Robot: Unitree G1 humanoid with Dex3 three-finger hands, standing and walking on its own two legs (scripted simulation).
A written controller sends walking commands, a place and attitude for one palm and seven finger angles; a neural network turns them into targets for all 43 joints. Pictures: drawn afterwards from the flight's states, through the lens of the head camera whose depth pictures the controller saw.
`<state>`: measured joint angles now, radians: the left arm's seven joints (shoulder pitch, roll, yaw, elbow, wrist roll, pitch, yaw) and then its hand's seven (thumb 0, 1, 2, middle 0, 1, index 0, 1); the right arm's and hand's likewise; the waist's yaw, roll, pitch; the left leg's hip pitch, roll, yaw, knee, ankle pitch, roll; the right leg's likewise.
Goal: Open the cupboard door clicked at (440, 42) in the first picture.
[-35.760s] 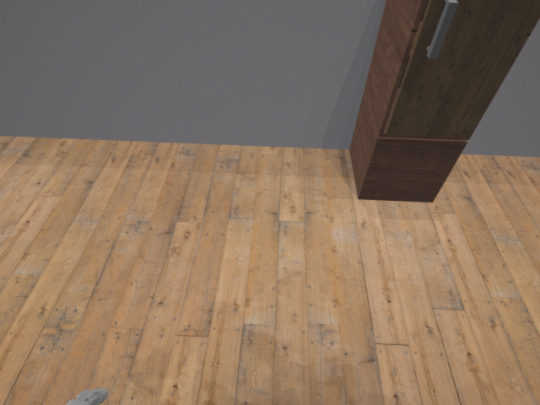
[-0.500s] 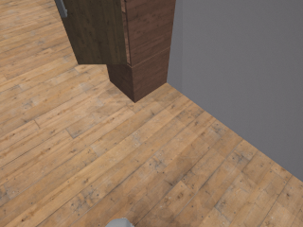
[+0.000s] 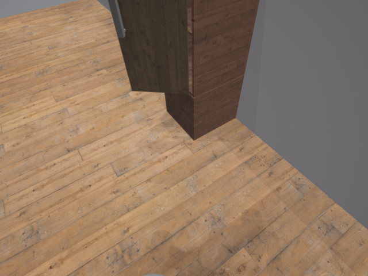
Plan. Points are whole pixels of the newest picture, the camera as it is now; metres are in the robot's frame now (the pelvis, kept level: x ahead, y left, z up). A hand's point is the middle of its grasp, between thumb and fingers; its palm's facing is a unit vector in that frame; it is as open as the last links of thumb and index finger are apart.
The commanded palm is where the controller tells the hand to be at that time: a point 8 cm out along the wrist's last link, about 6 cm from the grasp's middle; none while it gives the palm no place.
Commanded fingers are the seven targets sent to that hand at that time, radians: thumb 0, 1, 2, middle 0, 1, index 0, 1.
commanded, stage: take the last steps up to it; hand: left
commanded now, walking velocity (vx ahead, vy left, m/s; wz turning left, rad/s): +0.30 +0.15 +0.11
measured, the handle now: (118, 15) +1.07 +0.35 +0.09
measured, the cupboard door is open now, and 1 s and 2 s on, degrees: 50 50 50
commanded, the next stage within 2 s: come to a stop and stand still in 1.08 s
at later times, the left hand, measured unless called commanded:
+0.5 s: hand (85, 262) +0.17 +0.28 -0.17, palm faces +0.10 -0.97 -0.20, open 7.4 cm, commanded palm none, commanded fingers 0.00 0.90 0.90 -0.20 -0.30 -0.20 -0.30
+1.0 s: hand (102, 199) +0.34 +0.28 -0.15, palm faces +0.09 -0.98 -0.20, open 7.3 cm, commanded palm none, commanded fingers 0.00 0.90 0.90 -0.20 -0.30 -0.20 -0.30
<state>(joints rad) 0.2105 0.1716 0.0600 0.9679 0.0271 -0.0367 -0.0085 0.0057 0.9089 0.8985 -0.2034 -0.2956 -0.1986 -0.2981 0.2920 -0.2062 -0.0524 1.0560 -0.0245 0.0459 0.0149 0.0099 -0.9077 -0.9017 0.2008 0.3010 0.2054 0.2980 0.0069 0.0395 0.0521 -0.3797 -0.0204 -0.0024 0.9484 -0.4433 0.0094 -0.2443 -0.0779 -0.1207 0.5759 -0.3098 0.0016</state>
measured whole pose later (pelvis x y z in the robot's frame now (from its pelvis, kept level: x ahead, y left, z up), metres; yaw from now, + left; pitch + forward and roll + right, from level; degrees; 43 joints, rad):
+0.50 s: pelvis +0.16 +0.09 +0.01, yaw +2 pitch +0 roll +1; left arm 0.25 0.18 0.07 1.06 0.03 0.00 -0.02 0.01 0.91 0.90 -0.20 -0.30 -0.20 -0.30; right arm 0.19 -0.17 -0.05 0.99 -0.03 -0.06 -0.02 -0.01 -0.95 -0.90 0.20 0.30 0.21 0.30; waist 0.03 -0.02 0.07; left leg -0.24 0.02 0.18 0.47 -0.23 0.04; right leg -0.51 -0.12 -0.11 1.06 -0.36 0.00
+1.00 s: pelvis +0.37 +0.10 +0.02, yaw +1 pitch +0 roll +1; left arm 0.33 0.15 0.04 1.10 0.02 -0.07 0.00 0.00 0.93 0.90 -0.21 -0.30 -0.20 -0.30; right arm 0.20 -0.18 -0.05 1.06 -0.02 0.00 0.03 0.01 -0.92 -0.90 0.20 0.30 0.20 0.30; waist 0.02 0.00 0.05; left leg -0.50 0.09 0.08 0.71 -0.22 -0.04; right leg -0.04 -0.05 -0.15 0.32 -0.29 -0.01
